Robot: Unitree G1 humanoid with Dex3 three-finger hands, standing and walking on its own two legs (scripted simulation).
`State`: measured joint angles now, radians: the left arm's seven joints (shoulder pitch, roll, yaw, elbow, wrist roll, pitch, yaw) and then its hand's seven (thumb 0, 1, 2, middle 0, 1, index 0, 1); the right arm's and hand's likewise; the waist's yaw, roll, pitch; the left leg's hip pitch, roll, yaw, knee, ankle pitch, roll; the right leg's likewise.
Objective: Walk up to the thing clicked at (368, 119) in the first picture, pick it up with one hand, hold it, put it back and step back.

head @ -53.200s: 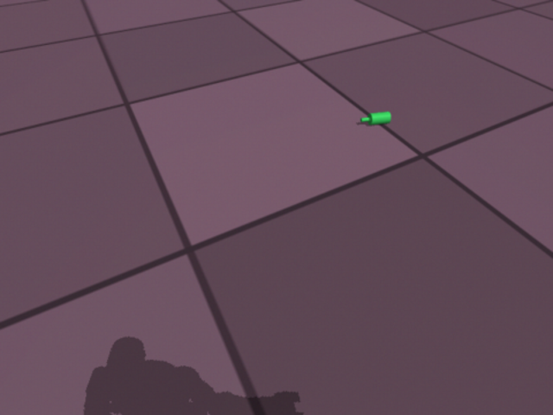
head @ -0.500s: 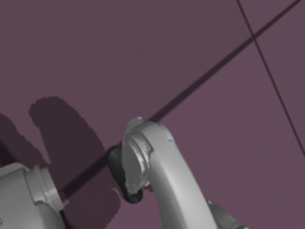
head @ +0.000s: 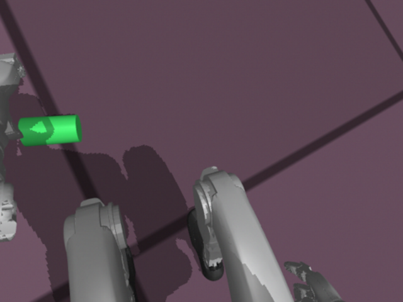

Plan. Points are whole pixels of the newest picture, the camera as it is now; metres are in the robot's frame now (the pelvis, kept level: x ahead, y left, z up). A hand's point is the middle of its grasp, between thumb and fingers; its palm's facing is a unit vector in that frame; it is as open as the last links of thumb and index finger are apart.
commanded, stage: withdraw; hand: left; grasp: from above
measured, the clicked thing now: (40, 131) +0.54 +0.28 -0.33
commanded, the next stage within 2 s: home in 0.28 s
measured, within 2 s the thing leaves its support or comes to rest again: neither
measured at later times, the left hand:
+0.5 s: hand (6, 103) +0.55 +0.29 -0.18, palm faces -0.32 -0.04 -0.95, open 13.1 cm
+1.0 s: hand out of the picture +0.36 +0.27 +0.00, palm faces -0.27 -0.65 -0.72, open 7.8 cm
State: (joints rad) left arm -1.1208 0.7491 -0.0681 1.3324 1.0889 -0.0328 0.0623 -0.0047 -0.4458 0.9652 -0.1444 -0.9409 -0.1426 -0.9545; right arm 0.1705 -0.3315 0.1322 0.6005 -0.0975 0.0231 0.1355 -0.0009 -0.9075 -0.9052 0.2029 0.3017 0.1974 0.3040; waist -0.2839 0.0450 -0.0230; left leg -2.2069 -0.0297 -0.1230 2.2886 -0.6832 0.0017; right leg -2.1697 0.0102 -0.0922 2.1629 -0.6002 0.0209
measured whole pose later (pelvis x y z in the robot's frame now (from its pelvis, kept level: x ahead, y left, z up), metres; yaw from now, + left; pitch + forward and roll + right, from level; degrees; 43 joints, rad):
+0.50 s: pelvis +0.01 +0.00 -0.04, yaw -1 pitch +36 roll -10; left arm -1.17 0.85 0.04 1.44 1.24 -0.09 0.36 0.00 -0.35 0.92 -0.22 -0.86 -0.22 -0.86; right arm 0.22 -0.25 0.18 0.65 -0.13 -0.01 0.11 0.00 -0.90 -0.90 0.20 0.30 0.20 0.30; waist -0.35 -0.01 -0.03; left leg -2.36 -0.04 -0.12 2.41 -0.69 0.01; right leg -2.32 0.01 -0.09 2.28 -0.61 0.03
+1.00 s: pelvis +0.01 +0.00 +0.11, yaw +4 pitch +33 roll -6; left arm -0.37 0.48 0.01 0.56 0.50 0.13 0.04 0.00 0.78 0.89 -0.21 -0.32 -0.22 -0.33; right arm 0.15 -0.30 -0.02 0.58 0.01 0.04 0.04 0.00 -0.91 -0.90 0.20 0.30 0.20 0.30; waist -0.09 0.04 -0.20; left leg -1.85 -0.03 -0.08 1.93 -0.66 0.01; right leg -1.83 0.00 -0.05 1.85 -0.60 0.02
